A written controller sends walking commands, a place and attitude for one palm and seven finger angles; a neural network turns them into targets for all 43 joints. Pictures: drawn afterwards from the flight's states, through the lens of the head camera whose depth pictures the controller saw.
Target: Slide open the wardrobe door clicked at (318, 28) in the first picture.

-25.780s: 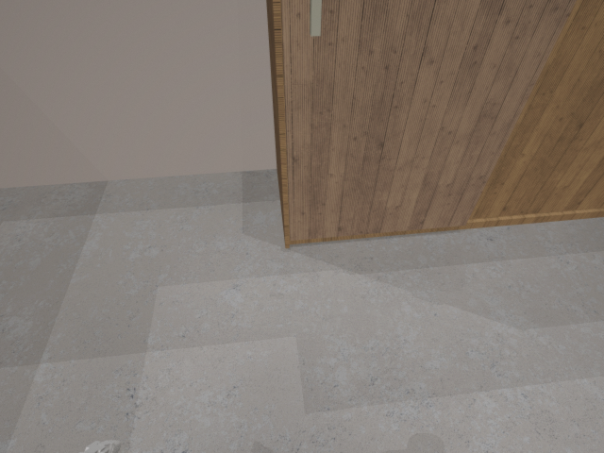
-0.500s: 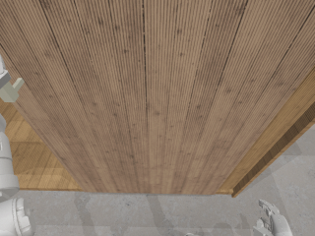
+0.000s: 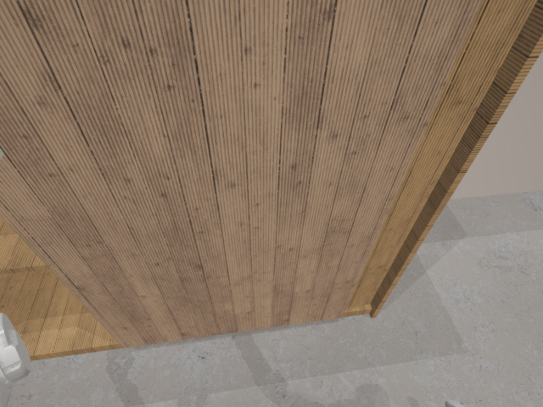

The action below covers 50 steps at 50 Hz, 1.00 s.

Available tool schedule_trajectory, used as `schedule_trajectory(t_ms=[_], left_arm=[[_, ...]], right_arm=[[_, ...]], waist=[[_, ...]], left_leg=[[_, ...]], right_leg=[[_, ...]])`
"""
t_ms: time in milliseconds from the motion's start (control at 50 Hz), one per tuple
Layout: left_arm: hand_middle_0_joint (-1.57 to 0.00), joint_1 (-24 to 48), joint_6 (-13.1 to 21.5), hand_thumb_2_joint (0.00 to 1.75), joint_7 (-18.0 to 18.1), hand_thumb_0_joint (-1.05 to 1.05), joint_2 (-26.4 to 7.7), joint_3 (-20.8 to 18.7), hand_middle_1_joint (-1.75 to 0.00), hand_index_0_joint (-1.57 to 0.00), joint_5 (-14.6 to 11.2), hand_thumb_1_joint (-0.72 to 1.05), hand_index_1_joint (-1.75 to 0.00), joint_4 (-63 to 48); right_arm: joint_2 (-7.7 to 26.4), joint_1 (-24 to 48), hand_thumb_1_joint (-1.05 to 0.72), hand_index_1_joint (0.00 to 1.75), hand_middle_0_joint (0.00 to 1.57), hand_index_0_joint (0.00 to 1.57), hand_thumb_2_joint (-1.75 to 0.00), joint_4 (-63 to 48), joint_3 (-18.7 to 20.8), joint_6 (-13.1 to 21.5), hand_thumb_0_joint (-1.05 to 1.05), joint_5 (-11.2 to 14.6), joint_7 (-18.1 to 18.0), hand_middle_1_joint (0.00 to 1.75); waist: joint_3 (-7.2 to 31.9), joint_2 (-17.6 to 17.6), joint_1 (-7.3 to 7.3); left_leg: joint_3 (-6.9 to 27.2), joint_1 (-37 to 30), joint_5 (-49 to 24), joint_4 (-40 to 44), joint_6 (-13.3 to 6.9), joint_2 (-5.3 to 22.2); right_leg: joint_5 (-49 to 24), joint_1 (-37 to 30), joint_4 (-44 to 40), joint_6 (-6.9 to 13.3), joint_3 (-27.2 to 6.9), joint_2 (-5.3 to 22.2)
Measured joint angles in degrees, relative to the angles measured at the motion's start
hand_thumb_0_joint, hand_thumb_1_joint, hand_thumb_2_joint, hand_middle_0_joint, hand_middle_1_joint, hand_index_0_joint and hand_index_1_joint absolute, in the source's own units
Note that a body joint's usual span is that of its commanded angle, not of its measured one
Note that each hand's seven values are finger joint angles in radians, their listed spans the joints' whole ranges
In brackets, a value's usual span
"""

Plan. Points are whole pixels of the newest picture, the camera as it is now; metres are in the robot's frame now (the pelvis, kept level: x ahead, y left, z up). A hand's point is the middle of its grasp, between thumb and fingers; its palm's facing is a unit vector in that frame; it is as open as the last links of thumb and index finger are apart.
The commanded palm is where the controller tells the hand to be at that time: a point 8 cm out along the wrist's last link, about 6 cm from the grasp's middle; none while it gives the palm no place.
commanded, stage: stop walking and hold the door there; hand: left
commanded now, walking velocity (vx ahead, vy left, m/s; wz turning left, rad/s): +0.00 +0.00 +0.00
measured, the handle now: out of the picture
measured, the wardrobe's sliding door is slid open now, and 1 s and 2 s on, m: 0.64 0.64 0.64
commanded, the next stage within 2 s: none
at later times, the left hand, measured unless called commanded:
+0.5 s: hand out of the picture +0.39 +0.39 +0.22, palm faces +0.62 -0.76 -0.20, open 6.4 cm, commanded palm +0.34 +0.42 +0.20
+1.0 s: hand out of the picture +0.39 +0.39 +0.21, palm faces +0.46 -0.86 -0.23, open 5.8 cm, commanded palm +0.35 +0.44 +0.20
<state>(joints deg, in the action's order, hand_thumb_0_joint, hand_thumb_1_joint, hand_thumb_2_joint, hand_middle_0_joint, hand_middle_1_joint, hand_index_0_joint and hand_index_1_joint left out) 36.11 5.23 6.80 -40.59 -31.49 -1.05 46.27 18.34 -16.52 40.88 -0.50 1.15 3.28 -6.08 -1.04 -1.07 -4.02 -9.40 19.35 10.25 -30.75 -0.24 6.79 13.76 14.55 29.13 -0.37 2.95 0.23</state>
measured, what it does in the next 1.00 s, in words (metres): steps to the left: right foot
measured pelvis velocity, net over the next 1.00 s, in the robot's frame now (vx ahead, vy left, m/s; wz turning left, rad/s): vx -0.02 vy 0.11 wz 0.03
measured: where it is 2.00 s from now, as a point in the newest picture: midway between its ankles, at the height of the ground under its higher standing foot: outside the picture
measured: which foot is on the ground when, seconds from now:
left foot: down 0.00-0.90, up 0.92-1.00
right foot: down 0.00-0.64, up 0.66-0.88, down 0.90-1.00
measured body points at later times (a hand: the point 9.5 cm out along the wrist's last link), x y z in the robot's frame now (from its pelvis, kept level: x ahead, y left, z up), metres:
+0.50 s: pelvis +0.00 +0.02 +0.00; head +0.00 +0.01 +0.45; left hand +0.35 +0.43 +0.24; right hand +0.07 -0.27 -0.12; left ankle +0.07 +0.12 -0.73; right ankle +0.02 -0.12 -0.73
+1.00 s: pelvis -0.02 +0.11 -0.01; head +0.03 +0.09 +0.44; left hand +0.36 +0.44 +0.23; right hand +0.14 -0.13 -0.13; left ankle +0.02 +0.20 -0.66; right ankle -0.08 -0.02 -0.73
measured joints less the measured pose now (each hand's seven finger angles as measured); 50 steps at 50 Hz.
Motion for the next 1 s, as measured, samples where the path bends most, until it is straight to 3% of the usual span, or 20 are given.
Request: schedule_trajectory(t_ms=[120,440,560,600,620,680,720,760,820,860,880,900,920,960,1000], left_arm=[[-0.45,1.9,2.0,0.72,-0.4,-0.07,-0.7,1.1,-1.4,-0.25,0.2,0.66,-1.34,4.1],[-0.45,2.6,5.3,0.75,-2.2,-0.1,0.1,1.6,-1.4,-0.28,0.7,0.62,-1.36,7.4],[-0.45,2.6,6.7,0.79,-3.2,-0.14,3.4,4.1,-1.4,-0.33,1.4,0.63,-1.38,5.8],[-0.46,2.6,7.0,0.8,-3.5,-0.16,4.9,5.4,-1.4,-0.36,1.4,0.63,-1.38,4.1],[-0.46,2.6,7.3,0.8,-3.6,-0.16,5.4,6.2,-1.4,-0.38,1.4,0.63,-1.39,3.1],[-0.46,2.0,7.6,0.81,-2.8,-0.17,6.9,7.9,-1.4,-0.38,0.5,0.63,-1.39,-1.0],[-0.46,2.0,6.9,0.8,-1.8,-0.16,8.3,8.8,-1.4,-0.37,-0.1,0.64,-1.4,-3.7],[-0.46,2.4,6.1,0.8,-1.2,-0.15,9.7,10.0,-1.4,-0.36,-0.9,0.66,-1.4,-5.5],[-0.46,3.0,5.3,0.78,-0.9,-0.14,11.0,11.3,-1.4,-0.35,-1.6,0.67,-1.4,-7.3],[-0.46,3.5,4.8,0.77,-1.0,-0.14,11.5,11.9,-1.4,-0.35,-1.9,0.68,-1.4,-8.1],[-0.46,3.9,4.4,0.76,-1.1,-0.15,11.6,12.2,-1.4,-0.35,-2.1,0.68,-1.4,-8.4],[-0.46,4.9,3.9,0.75,-1.5,-0.15,11.3,12.7,-1.4,-0.35,-2.0,0.68,-1.4,-8.6],[-0.46,5.2,4.1,0.74,-1.7,-0.16,11.3,12.5,-1.4,-0.34,-1.8,0.68,-1.4,-9.2],[-0.46,3.9,5.3,0.74,-1.9,-0.18,11.8,12.0,-1.4,-0.34,-2.1,0.67,-1.4,-10.6],[-0.46,2.5,5.6,0.75,-2.4,-0.19,12.7,12.3,-1.4,-0.35,-2.0,0.66,-1.4,-13.0]], right_arm=[[0.9,-1.2,-0.91,0.3,0.2,0.2,-0.89,-0.2,0.7,0.6,0.01,0.0,-0.4,0.3],[-0.8,-1.8,-0.9,0.3,0.2,0.2,-0.89,1.0,0.2,0.2,0.01,0.1,0.2,0.3],[1.1,-0.9,-0.9,0.3,0.2,0.2,-0.89,2.0,1.7,-0.6,0.01,-0.3,0.6,0.3],[1.5,-0.5,-0.9,0.3,0.2,0.2,-0.89,2.3,2.1,-0.8,0.01,-0.4,0.8,0.3],[1.6,-0.2,-0.9,0.3,0.2,0.2,-0.89,2.2,2.3,-0.9,0.01,-0.5,0.8,0.3],[1.2,1.3,-0.91,0.3,0.2,0.2,-0.89,0.9,2.4,-1.1,0.01,-0.6,0.9,0.3],[0.1,2.4,-0.91,0.3,0.2,0.2,-0.89,0.3,2.2,-0.5,0.01,-0.6,0.7,0.3],[-1.2,3.3,-0.91,0.3,0.2,0.2,-0.89,0.1,1.5,0.1,0.01,-0.5,0.7,0.3],[-2.9,4.6,-0.91,0.3,0.2,0.2,-0.89,-0.2,0.4,1.1,0.01,-0.5,1.1,0.3],[-3.6,5.4,-0.91,0.3,0.2,0.2,-0.89,-0.9,-0.3,1.7,0.01,-0.7,1.8,0.3],[-3.8,5.6,-0.91,0.3,0.2,0.2,-0.89,-1.5,-0.5,1.9,0.01,-0.9,2.2,0.3],[-4.0,5.7,-0.9,0.3,0.2,0.2,-0.89,-2.3,-0.8,2.0,0.01,-1.0,2.9,0.3],[-3.6,6.6,-0.9,0.3,0.2,0.2,-0.89,-2.6,-1.0,1.9,0.01,-1.2,3.5,0.3],[-2.5,8.6,-0.9,0.3,0.2,0.2,-0.89,-1.6,-0.9,1.6,0.01,-1.9,4.5,0.3],[-2.5,8.7,-0.9,0.3,0.2,0.2,-0.89,-0.8,-0.7,1.4,0.01,-1.7,4.7,0.3]], waist=[[0.8,0.3,-0.16],[0.5,-1.4,0.67],[0.2,-1.7,1.03],[0.0,-1.1,0.99],[-0.1,-0.6,1.11],[-0.7,-0.6,1.9],[-1.5,-1.3,2.46],[-1.9,-1.8,3.07],[-2.1,-2.2,4.17],[-2.3,-2.3,4.75],[-2.3,-2.3,4.93],[-2.0,-1.5,5.19],[-2.6,-1.7,5.67],[-4.6,-2.9,5.79],[-5.7,-1.9,5.03]], left_leg=[[-0.4,0.6,-0.9,0.8,-0.5,-0.5],[-0.7,1.3,0.4,-1.2,-1.2,-1.0],[1.7,1.7,5.2,-3.7,0.2,-5.4],[0.8,0.8,1.4,-2.3,-0.6,-6.5],[0.3,0.7,0.7,-2.1,-2.2,-7.2],[-0.6,1.7,1.6,-2.6,-6.3,-7.8],[-0.5,1.8,0.5,-1.1,-6.8,-7.7],[-0.1,1.5,-1.0,1.2,-7.1,-7.8],[-0.1,1.3,-3.2,4.5,-7.6,-8.3],[-0.5,1.7,-4.1,5.7,-7.9,-9.0],[-0.5,2.5,-4.2,5.2,-7.7,-9.5],[-0.8,4.7,-2.8,2.3,-5.1,-10.3],[0.7,8.3,3.1,-5.6,-2.1,-10.6],[5.9,13.8,10.4,-23.2,1.3,-11.4],[7.4,16.5,11.3,-32.6,2.6,-10.4]], right_leg=[[-0.7,1.0,0.0,-0.2,-0.3,0.4],[0.1,1.4,1.3,-1.1,-0.7,1.2],[1.5,1.0,2.9,-2.9,-0.8,4.2],[2.1,1.0,4.0,-4.0,-1.0,5.8],[2.6,1.2,4.8,-4.4,-1.2,6.5],[11.0,5.6,14.8,-2.3,-1.7,6.8],[14.3,8.6,24.4,-1.6,-0.9,5.5],[15.3,9.0,28.2,-1.7,1.3,4.6],[16.5,6.2,24.3,-1.7,5.0,3.5],[15.9,2.4,16.5,-1.3,7.3,3.1],[14.0,-0.2,10.6,-0.7,8.4,3.0],[10.8,-2.9,4.0,1.2,8.8,3.9],[8.6,-2.6,3.0,1.5,8.5,4.5],[8.4,-2.4,5.0,-0.1,7.4,5.3],[8.6,-3.9,4.4,-2.1,7.0,7.3]])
